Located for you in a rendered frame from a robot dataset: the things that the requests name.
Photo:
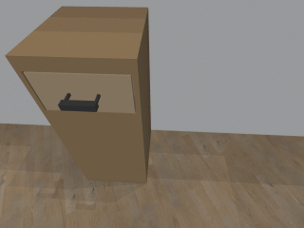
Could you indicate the cabinet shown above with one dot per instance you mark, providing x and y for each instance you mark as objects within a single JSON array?
[{"x": 107, "y": 146}]

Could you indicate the handle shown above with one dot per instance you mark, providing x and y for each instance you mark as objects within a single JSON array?
[{"x": 79, "y": 105}]

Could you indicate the drawer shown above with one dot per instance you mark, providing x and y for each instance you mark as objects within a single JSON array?
[{"x": 116, "y": 90}]

